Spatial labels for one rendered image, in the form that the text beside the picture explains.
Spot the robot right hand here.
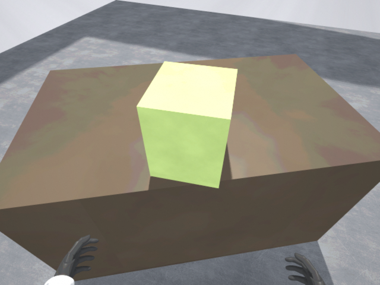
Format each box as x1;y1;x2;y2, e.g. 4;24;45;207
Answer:
285;252;326;285

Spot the carton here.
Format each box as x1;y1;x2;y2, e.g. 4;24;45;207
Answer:
137;61;238;188

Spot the robot left hand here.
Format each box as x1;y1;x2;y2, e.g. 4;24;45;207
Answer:
54;235;99;278

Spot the pedestal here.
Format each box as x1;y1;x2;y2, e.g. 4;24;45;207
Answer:
0;54;380;281

